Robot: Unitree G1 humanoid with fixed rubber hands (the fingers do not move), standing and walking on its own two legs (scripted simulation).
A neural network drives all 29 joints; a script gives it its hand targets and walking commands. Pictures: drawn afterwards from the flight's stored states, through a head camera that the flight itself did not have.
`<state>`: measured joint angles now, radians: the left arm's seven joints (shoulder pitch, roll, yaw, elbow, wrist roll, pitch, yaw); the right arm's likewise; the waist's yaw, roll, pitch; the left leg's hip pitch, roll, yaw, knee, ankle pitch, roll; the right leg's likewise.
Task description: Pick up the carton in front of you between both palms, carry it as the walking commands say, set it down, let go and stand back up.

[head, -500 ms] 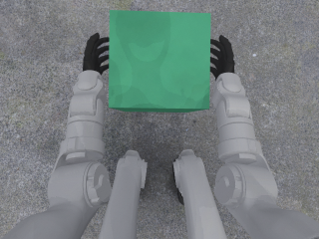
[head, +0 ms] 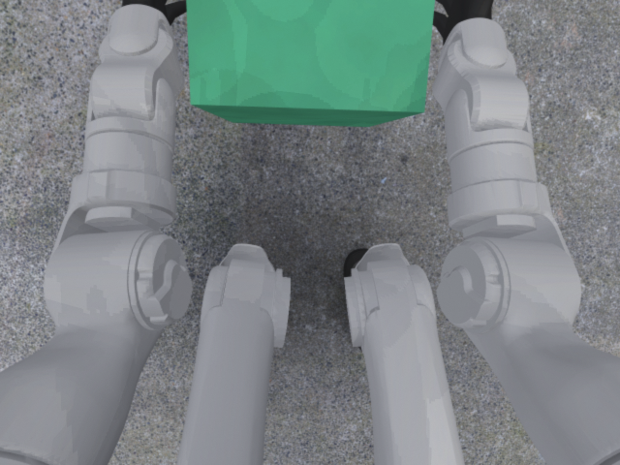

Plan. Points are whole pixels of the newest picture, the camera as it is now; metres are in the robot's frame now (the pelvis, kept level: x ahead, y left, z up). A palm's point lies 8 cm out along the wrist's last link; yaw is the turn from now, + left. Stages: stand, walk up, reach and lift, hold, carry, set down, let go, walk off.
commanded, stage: set down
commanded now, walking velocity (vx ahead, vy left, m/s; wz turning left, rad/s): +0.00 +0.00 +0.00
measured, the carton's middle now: (306, 29) +0.56 +0.01 -0.23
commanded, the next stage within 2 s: none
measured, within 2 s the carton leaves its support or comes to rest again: rests again in 0.52 s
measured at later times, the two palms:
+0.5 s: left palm (171, 28) +0.55 +0.16 -0.21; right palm (441, 36) +0.55 -0.14 -0.21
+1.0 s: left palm (169, 34) +0.55 +0.17 -0.22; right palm (442, 41) +0.54 -0.15 -0.22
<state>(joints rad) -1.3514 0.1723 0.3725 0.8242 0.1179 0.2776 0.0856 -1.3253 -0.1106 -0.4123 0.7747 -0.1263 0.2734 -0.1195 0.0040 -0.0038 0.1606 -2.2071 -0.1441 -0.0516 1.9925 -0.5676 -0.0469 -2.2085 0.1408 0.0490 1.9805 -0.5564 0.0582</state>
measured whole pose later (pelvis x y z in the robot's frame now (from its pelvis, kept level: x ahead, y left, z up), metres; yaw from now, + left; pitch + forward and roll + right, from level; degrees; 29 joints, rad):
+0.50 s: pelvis +0.01 +0.00 -0.05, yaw +0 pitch +39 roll +0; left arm -1.41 0.23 0.28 0.96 0.02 0.22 0.10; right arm -1.38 -0.18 -0.32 0.92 -0.02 0.21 -0.14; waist 0.01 -0.01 0.30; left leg -2.22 -0.12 -0.02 2.19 -0.65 -0.03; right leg -2.23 0.13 0.03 2.18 -0.63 0.05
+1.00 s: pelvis -0.01 +0.00 -0.06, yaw +0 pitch +32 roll -1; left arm -1.50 0.27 0.36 1.02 0.09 0.21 -0.01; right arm -1.47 -0.22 -0.40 0.99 -0.08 0.19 -0.02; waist 0.00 -0.01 0.46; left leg -2.18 -0.10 -0.01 2.25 -0.63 -0.02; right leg -2.18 0.11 0.01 2.24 -0.62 0.04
